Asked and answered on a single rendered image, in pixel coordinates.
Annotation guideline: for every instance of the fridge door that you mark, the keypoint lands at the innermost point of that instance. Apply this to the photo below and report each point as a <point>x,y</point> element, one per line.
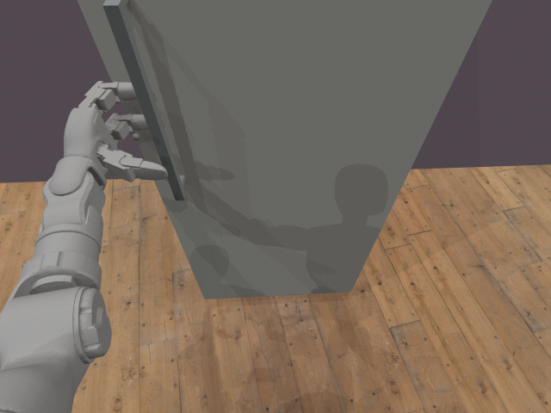
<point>294,122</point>

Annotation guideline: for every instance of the left robot upper arm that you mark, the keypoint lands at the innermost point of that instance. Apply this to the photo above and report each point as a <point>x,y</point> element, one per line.
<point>47,342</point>

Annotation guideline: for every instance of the robot left hand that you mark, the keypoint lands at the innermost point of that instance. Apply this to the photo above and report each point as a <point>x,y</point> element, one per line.
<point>86,133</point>

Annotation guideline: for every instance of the handle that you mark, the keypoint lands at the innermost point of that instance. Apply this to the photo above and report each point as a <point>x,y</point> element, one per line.
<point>119,23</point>

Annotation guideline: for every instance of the robot left forearm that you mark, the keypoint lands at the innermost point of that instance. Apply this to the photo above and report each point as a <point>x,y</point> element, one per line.
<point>69,242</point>

